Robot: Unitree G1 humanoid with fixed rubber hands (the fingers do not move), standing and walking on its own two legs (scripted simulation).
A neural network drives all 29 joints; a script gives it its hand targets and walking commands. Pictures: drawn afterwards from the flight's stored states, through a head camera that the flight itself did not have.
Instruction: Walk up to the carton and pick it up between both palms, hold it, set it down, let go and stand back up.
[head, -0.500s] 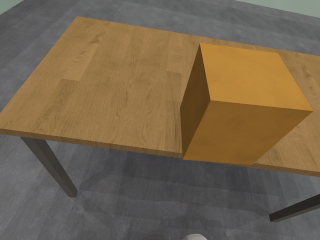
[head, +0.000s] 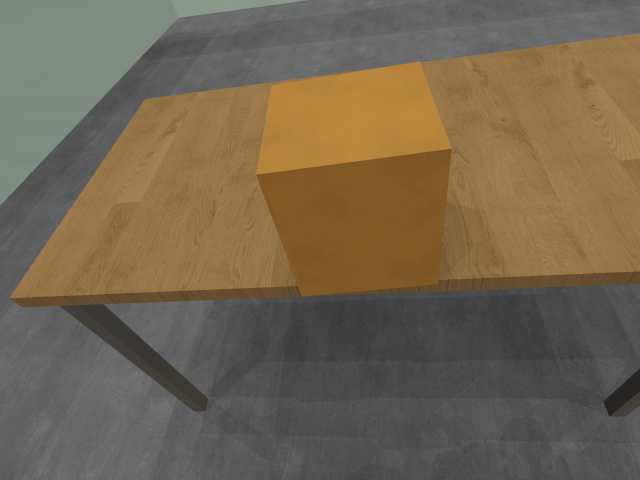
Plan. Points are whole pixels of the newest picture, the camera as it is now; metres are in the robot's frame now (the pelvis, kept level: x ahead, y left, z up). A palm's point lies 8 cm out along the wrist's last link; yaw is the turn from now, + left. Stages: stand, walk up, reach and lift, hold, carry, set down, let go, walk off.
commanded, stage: walk up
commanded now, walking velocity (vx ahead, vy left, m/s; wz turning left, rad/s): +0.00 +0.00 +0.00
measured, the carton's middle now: (356, 187) +0.50 -0.05 +0.08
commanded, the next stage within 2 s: none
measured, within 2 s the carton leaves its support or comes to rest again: neither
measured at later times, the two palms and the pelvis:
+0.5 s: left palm out of the picture -0.04 +0.12 -0.17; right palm out of the picture +0.03 -0.34 -0.19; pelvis -0.01 -0.12 -0.04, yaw +0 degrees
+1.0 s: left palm out of the picture -0.06 +0.21 -0.18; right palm out of the picture +0.11 -0.29 -0.14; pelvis -0.02 -0.04 -0.04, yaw +1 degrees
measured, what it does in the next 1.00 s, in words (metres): steps on the spot: left foot, then right foot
